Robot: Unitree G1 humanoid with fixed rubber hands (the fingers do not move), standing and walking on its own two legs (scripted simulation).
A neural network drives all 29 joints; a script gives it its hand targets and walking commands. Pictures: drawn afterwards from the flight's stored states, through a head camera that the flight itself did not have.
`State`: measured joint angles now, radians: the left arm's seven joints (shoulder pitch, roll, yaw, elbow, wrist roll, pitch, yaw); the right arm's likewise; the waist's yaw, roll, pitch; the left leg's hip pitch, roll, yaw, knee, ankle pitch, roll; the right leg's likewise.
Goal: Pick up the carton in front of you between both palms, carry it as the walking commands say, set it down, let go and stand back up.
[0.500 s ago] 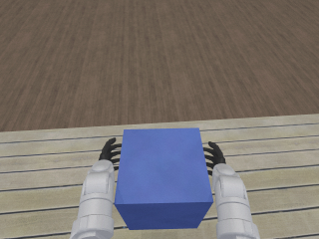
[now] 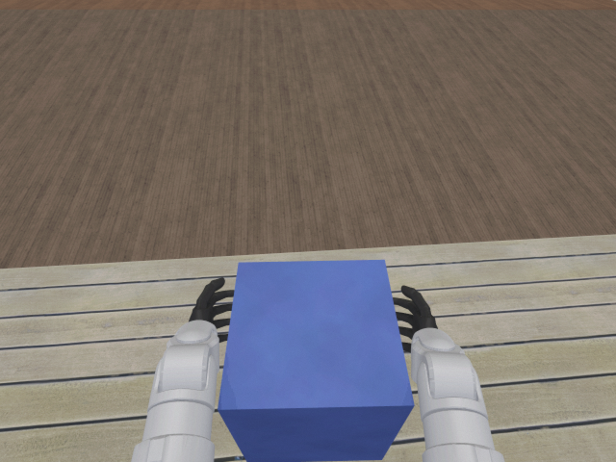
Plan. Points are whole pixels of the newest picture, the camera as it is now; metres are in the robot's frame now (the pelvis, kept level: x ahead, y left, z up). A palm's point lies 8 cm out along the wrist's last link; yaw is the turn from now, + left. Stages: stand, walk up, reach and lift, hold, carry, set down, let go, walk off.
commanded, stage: reach and lift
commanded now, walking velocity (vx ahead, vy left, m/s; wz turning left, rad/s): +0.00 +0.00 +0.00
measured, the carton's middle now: (313, 365) +0.29 +0.00 -0.04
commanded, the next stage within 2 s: hold in 0.08 s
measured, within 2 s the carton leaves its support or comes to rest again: neither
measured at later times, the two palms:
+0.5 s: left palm (197, 336) +0.28 +0.15 +0.05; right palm (427, 343) +0.27 -0.15 +0.05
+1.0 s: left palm (203, 256) +0.38 +0.16 +0.09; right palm (413, 266) +0.37 -0.14 +0.09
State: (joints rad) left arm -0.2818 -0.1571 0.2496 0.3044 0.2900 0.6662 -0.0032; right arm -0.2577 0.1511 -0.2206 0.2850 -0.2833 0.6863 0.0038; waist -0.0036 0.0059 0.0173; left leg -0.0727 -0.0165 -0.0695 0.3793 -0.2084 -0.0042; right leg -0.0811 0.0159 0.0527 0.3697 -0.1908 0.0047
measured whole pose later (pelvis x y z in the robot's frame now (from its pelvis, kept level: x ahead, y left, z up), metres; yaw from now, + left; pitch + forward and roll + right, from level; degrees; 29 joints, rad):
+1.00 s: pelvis +0.09 +0.01 +0.00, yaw +0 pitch +5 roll -2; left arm -0.24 -0.10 0.14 -0.17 0.10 1.11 0.07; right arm -0.19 0.14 -0.12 -0.21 -0.13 1.13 -0.10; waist 0.00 0.03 -0.16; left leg -0.13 0.05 0.05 0.36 -0.31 0.00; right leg -0.41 -0.02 -0.18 0.49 -0.25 0.02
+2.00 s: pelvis +0.72 +0.02 -0.02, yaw +4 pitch +4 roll -1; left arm -0.19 -0.14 0.11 -0.31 0.11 1.20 0.09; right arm -0.15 0.13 -0.12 -0.35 -0.11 1.23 -0.09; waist 0.02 0.02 -0.06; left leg -0.33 0.07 0.07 1.15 -0.41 0.01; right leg -0.40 -0.04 -0.28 0.51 -0.19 -0.09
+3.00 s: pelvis +1.38 +0.06 +0.01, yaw +3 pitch +6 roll +1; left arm -0.83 -0.03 0.30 -0.02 0.06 1.28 0.15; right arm -0.86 0.04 -0.34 -0.05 -0.09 1.34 -0.14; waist 0.08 0.00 0.14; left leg -0.68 0.01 0.01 1.33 -0.42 0.05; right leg -0.39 0.00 -0.13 0.53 -0.38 -0.06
